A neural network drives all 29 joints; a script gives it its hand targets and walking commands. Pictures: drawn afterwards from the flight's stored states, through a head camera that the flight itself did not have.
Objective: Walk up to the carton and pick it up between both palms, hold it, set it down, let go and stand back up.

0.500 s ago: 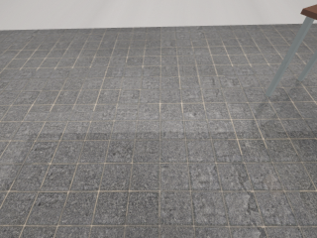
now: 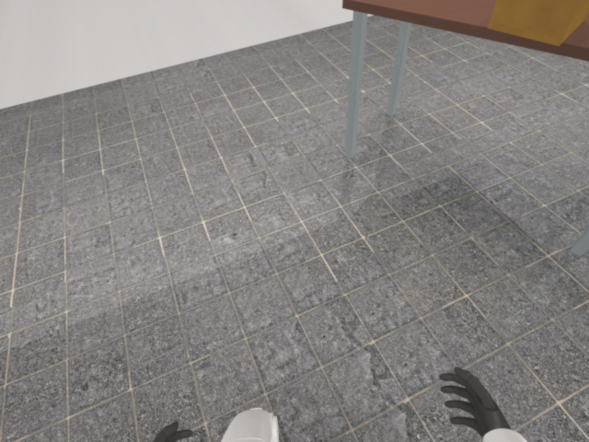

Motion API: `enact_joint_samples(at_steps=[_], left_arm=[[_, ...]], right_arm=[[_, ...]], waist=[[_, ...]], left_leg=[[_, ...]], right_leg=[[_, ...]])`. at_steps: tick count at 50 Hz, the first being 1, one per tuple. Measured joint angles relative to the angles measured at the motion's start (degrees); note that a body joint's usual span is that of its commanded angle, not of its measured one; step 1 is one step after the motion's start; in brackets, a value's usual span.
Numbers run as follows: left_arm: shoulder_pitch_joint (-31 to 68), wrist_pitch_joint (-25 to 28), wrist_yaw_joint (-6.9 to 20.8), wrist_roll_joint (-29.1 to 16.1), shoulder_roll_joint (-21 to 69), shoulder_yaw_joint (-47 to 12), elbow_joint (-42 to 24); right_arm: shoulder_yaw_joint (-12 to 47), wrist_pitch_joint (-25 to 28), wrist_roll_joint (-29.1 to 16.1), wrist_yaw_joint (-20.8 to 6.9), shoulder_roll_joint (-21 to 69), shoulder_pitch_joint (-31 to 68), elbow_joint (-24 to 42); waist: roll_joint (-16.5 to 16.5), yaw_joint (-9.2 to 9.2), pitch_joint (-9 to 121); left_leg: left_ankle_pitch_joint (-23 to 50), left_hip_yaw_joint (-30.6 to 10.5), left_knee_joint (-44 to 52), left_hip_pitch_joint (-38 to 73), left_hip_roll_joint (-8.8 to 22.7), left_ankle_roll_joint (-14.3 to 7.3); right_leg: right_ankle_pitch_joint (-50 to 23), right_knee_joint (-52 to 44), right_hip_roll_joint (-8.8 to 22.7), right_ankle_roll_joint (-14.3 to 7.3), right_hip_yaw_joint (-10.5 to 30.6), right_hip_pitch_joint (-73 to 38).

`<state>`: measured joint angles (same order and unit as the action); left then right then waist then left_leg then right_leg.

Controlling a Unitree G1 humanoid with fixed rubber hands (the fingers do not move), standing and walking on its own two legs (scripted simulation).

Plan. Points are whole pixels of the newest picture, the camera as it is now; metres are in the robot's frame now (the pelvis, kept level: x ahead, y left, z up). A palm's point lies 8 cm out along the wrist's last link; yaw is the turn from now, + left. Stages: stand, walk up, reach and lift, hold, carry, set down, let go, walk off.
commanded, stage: walk up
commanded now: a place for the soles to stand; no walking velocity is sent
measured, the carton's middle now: out of the picture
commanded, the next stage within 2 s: none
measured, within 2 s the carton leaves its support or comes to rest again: neither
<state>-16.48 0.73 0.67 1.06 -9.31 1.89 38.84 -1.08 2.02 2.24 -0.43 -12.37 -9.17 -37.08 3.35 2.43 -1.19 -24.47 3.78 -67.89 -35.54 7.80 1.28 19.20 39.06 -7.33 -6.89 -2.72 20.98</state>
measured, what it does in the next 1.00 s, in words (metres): walks ahead, turning right: left foot, then right foot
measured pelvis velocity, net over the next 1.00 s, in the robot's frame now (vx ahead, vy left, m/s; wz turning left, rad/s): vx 0.41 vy -0.19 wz -0.57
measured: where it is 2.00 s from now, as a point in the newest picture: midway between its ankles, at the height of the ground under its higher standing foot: (431, 298)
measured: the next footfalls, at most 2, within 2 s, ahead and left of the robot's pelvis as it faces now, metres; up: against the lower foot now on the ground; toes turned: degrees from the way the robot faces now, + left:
left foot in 0.20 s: +0.29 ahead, +0.08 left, +0.00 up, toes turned -1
right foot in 0.64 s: +0.37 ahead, -0.27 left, +0.00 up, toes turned -33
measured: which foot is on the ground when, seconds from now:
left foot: up 0.00-0.18, down 0.20-0.66, up 0.68-1.00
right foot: down 0.00-0.22, up 0.24-0.62, down 0.64-1.00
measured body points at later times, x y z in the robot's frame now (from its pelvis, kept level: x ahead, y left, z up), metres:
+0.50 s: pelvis +0.22 -0.05 +0.02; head +0.24 -0.04 +0.47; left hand +0.43 +0.13 -0.11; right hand +0.20 -0.29 -0.09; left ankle +0.25 +0.08 -0.71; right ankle +0.27 -0.20 -0.66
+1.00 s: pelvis +0.41 -0.19 +0.01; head +0.42 -0.20 +0.46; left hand +0.59 -0.04 -0.11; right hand +0.42 -0.43 -0.11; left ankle +0.56 -0.13 -0.68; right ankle +0.33 -0.25 -0.71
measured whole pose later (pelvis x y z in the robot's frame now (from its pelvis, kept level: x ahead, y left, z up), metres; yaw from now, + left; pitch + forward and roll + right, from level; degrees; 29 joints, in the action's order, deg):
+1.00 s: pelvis +0.41 -0.19 +0.01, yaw -32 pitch +1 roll -2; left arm -20.4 5.2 -0.6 2.4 -6.9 3.0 40.7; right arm 0.1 1.2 2.3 -2.4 -8.1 -14.1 -40.0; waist 3.1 2.2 -0.2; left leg -17.5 4.0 -51.1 -35.0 7.4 1.2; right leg 20.2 32.8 -4.3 -3.3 -2.2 14.1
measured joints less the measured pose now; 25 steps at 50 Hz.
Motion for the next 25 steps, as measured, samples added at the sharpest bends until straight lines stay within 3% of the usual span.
enact_joint_samples(at_steps=[5, 10, 11, 13, 15, 17, 21, 25], left_arm=[[-2.42, 0.17, -0.31, 0.08, 1.17, -0.14, 1.98], [-4.65, 0.00, 1.10, -0.02, -0.41, 0.27, 3.68], [-5.03, -0.05, 1.36, -0.02, -1.03, 0.55, 3.91], [-4.63, -1.07, 1.72, 0.67, -2.35, 0.87, 4.79], [-3.57, -2.19, 2.09, 1.57, -3.88, 1.06, 5.00], [-2.21, -2.89, 2.57, 1.88, -5.11, 1.46, 4.90], [0.67, -2.98, 3.41, 1.71, -5.58, 2.26, 4.45], [3.51, -1.85, 3.92, 1.43, -3.90, 2.01, 3.32]], right_arm=[[1.75, 0.56, -0.34, -0.03, 4.09, -0.83, 1.70], [2.09, 2.06, -0.07, 0.61, 7.22, -2.71, 2.65], [2.07, 2.71, 0.24, 0.92, 8.01, -2.96, 2.77], [2.15, 3.20, 0.40, 1.86, 9.05, -3.54, 2.78], [1.79, 3.26, 0.40, 3.03, 9.60, -4.48, 2.24], [1.29, 3.82, 0.51, 3.72, 9.49, -5.63, 0.91], [0.28, 5.28, 0.83, 3.47, 7.36, -8.31, -2.90], [-0.61, 5.14, 0.36, 2.60, 4.29, -11.03, -5.81]], waist=[[-2.34, 0.67, 0.61], [-4.36, 0.46, 0.82], [-5.74, -0.09, 0.81], [-7.96, -1.30, 0.93], [-9.42, -2.04, 0.72], [-10.47, -2.41, 0.67], [-10.46, -2.88, 1.05], [-8.53, -3.76, 1.15]], left_leg=[[9.03, -0.13, 16.51, -1.51, -0.43, -0.29], [14.37, 1.73, 30.45, 4.79, -3.56, -2.93], [16.61, 2.81, 30.13, 5.21, -4.12, -3.69], [13.35, 5.28, 27.09, 5.37, -4.24, -4.03], [10.58, 7.49, 27.40, 7.71, -3.63, -3.60], [10.02, 9.78, 30.00, 11.15, -2.97, -2.71], [9.92, 14.02, 36.81, 18.73, -1.84, -1.66], [8.95, 16.79, 41.43, 25.37, -0.43, 0.17]], right_leg=[[0.96, -4.81, -3.01, -0.68, 3.88, -6.14], [6.92, -1.77, -4.30, -0.79, 7.59, -9.94], [8.91, 2.89, -3.77, -0.29, 8.33, -8.54], [11.85, 18.68, -2.53, 2.25, 7.75, -2.03], [9.71, 31.70, -0.59, 4.93, 5.90, 4.82], [6.52, 36.64, 2.56, 7.11, 4.28, 10.47], [0.70, 31.47, 8.56, 9.27, 3.22, 17.45], [-5.55, 15.61, 12.21, 8.71, 2.72, 17.37]])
